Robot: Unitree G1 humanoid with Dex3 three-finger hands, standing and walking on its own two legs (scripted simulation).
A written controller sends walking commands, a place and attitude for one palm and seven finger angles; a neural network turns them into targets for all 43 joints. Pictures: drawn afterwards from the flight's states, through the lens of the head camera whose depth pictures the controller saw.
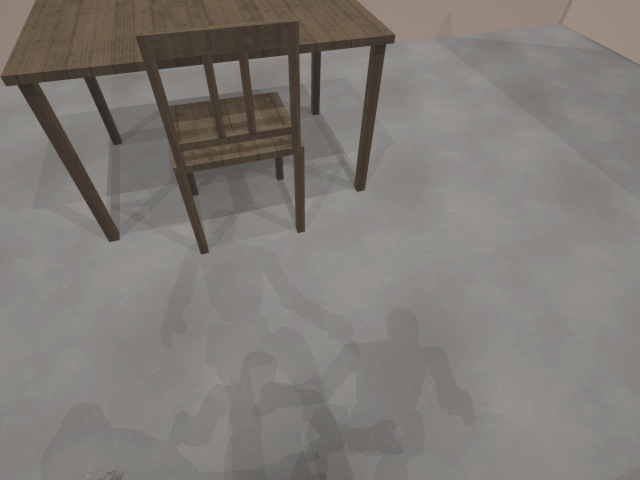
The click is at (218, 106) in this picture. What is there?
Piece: chair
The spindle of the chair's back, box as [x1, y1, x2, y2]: [202, 54, 225, 137]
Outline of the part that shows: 202,55 218,137 224,137 225,134 210,54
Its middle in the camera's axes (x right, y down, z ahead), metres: -0.32 -0.41 +1.14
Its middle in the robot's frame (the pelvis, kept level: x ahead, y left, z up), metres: +1.11 +0.37 -0.11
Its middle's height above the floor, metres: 0.66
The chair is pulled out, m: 0.00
